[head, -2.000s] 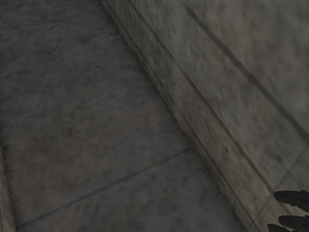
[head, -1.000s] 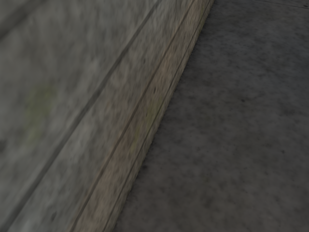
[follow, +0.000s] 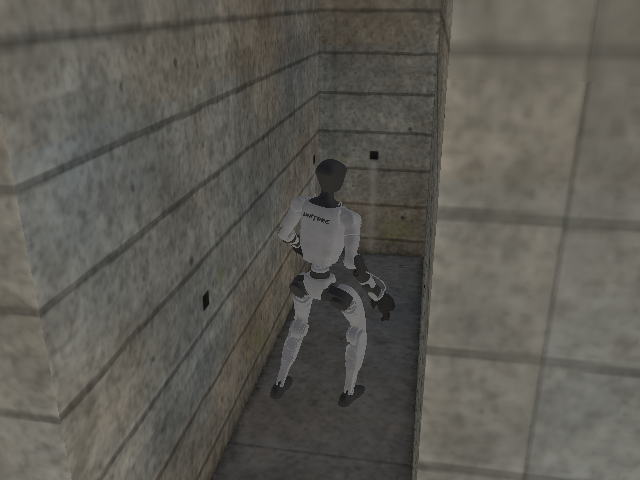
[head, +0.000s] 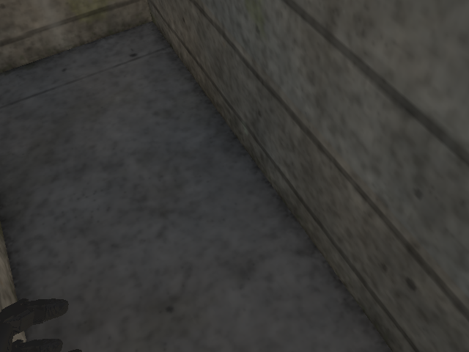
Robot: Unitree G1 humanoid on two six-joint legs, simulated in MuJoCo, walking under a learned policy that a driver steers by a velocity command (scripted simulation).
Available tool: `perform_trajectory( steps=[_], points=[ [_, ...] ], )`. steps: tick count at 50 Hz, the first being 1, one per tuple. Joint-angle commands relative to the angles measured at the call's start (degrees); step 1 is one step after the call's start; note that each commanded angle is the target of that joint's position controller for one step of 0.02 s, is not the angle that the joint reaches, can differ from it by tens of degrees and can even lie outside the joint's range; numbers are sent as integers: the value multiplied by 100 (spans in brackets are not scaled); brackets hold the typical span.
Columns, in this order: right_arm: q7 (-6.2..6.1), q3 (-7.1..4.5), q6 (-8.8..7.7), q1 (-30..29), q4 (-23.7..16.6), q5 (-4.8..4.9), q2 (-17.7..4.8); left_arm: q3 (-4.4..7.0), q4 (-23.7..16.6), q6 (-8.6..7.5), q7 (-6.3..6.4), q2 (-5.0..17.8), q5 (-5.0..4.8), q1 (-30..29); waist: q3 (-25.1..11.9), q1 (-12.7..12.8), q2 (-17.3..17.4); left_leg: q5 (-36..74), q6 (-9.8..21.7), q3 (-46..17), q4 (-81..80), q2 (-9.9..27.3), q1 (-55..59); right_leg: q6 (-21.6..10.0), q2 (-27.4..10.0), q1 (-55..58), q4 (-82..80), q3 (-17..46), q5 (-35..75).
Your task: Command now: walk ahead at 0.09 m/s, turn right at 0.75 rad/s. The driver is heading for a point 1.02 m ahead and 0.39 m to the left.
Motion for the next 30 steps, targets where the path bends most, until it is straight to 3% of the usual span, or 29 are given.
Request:
perform_trajectory(
  steps=[1,2,3,4,5,7,8,9,10,11,12,14,16,17,18,19,20,21,22,24,26,28,29,30],
  points=[
    [243,49,-214,-48,-985,-71,-171,390,-202,-76,253,1751,555,1074,-2184,380,-3220,-1812,86,-925,4369,-1257,-3246,-2338,-1466,3612,-1737,3571,3674],
    [221,48,-242,-715,-936,114,-517,178,-272,-230,186,1057,518,968,-2263,868,-2162,-1090,214,-1461,4752,-1230,-3345,-2428,-1586,3141,-2337,3486,3160],
    [177,94,-172,-808,-963,123,-416,84,-133,-347,202,850,449,715,-1846,529,-1754,-730,243,-1455,4316,-1065,-3358,-2015,-1526,2869,-2128,2891,3141],
    [89,161,-51,-691,-808,32,-291,9,-107,-362,232,597,329,375,-1602,329,-1182,-406,210,-1403,3900,-889,-3159,-1626,-1331,2546,-1893,2408,3146],
    [64,220,64,-633,-717,-8,-187,-98,-112,-345,273,330,333,102,-1507,154,-1090,-226,229,-1508,3426,-827,-2765,-1416,-1258,2053,-1745,2057,3237],
    [175,333,192,-453,-467,-18,42,-266,-16,-318,368,-11,552,-178,-1500,-76,-671,15,288,-1532,2384,-994,-1885,-1268,-1115,1370,-1719,1377,3236],
    [221,394,195,-403,-375,-53,188,-285,51,-320,401,-74,612,-234,-1506,-136,-555,120,311,-1455,1449,-1003,-1523,-1143,-1008,1253,-1745,962,3146],
    [248,444,175,-520,-365,-84,292,-260,113,-322,427,-13,611,-212,-1484,-80,-599,397,358,-1261,788,-1041,-1149,-1080,-969,1136,-1826,707,3013],
    [260,433,174,-661,-372,-88,254,-182,134,-317,464,160,580,-150,-1431,0,-688,632,414,-1082,511,-1139,-966,-1110,-1018,1111,-1888,641,2912],
    [238,349,195,-601,-372,-152,74,-95,157,-383,563,459,453,-60,-1201,38,-650,879,405,-1036,480,-1278,-1026,-1215,-1258,1094,-1814,673,3193],
    [244,272,258,-380,-298,-175,-138,-108,186,-457,598,483,494,101,-1089,104,-345,689,381,-1108,340,-1299,-876,-1256,-1455,992,-1881,838,2728],
    [253,222,320,-384,-443,-131,-70,-100,250,-493,655,449,402,-8,-926,-20,-652,888,495,-1128,-45,-1295,-804,-1076,-1540,951,-1883,874,2036],
    [228,201,405,-528,-572,-169,24,-140,312,-518,726,263,330,-62,-802,-34,-783,1247,700,-1039,-462,-1375,-791,-809,-1459,1084,-1677,706,1736],
    [235,148,414,-562,-559,-174,-82,-144,310,-549,775,181,351,89,-878,95,-520,2539,818,-1194,-487,-1333,-629,-625,-1271,1083,-1410,469,1345],
    [211,54,453,-515,-604,-157,-339,-185,315,-514,772,65,416,395,-883,243,204,4644,1041,-1771,-814,-1172,-444,-288,-830,951,-785,9,700],
    [175,-49,410,-598,-733,-125,-516,-251,154,-414,801,-145,402,363,-952,306,1113,5398,1623,-3018,-1427,-655,-131,177,-133,377,262,-622,-129],
    [209,-91,320,-290,-802,-205,-650,-321,-58,-323,861,-214,392,-268,-1051,-84,1608,5782,2421,-4516,-2117,5,422,481,408,-541,1771,-385,-2208],
    [221,-192,94,202,-646,-239,-891,-339,-87,-279,887,-372,429,-440,-1540,-219,930,4949,2825,-5206,-2306,374,1218,549,593,-1332,3016,348,-2407],
    [183,-238,7,45,-678,-183,-966,-324,32,-277,926,-377,345,-430,-1463,-98,412,4441,2772,-5004,-2201,329,1298,551,506,-1645,3470,701,-2060],
    [24,-200,71,-299,-787,21,-749,-259,206,-361,964,-174,460,-431,-1107,55,-10,4199,2378,-4370,-2323,21,977,547,461,-1726,3151,806,-1352],
    [10,-260,145,-471,-852,73,-802,-246,240,-425,865,-229,432,-419,-1188,197,3,4030,2171,-3910,-2384,-308,696,548,541,-1109,2346,739,-1102],
    [-34,-314,242,-654,-873,29,-812,-250,499,-550,763,-419,368,-259,-1147,266,187,3533,1760,-3345,-2370,-745,429,502,606,-431,891,508,-678],
    [-11,-332,270,-626,-856,120,-812,-250,555,-568,719,-439,376,-268,-1059,224,252,3322,1710,-3177,-2376,-928,109,540,681,25,367,356,-546],
    [22,-342,294,-651,-817,132,-874,-236,580,-574,703,-443,370,-239,-1040,208,523,2990,1704,-3209,-2425,-1082,-175,579,785,462,-129,291,-540]
  ],
)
